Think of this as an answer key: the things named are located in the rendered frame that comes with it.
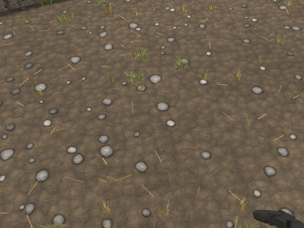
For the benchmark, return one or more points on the right robot hand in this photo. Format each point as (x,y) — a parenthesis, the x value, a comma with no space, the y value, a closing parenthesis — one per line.
(279,218)

